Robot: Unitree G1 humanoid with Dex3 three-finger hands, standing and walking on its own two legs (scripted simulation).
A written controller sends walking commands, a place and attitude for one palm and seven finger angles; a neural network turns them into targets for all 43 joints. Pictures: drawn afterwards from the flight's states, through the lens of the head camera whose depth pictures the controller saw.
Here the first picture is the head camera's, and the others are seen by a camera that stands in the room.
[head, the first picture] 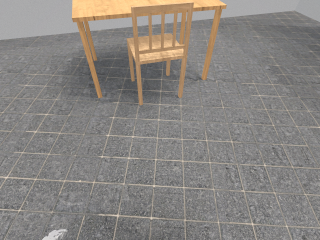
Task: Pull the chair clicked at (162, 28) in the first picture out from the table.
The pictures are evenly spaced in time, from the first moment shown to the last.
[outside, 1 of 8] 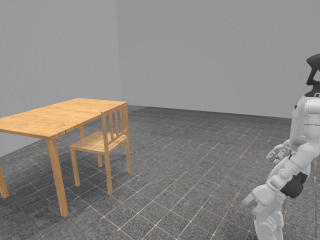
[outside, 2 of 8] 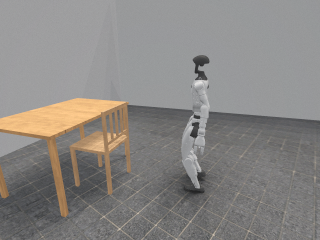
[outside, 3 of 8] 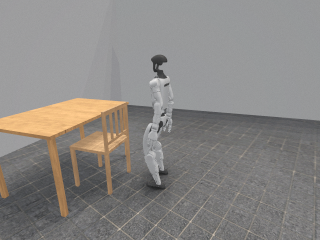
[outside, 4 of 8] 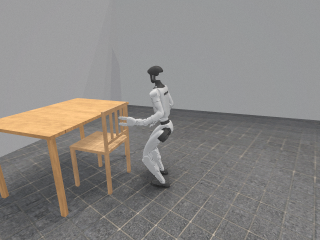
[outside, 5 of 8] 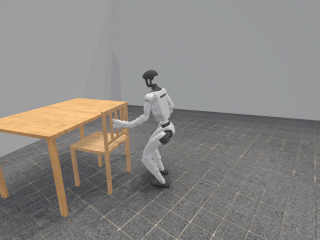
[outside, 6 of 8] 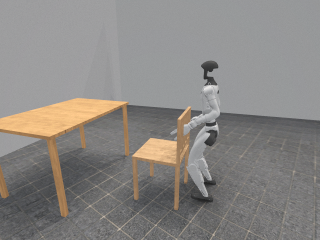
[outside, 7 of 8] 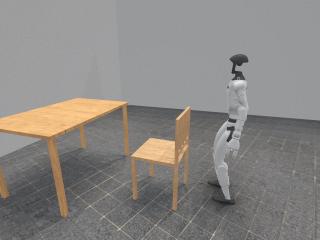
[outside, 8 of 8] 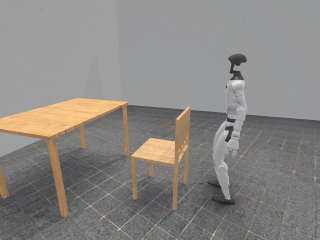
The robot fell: no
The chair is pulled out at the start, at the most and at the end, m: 0.00 0.67 0.66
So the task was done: yes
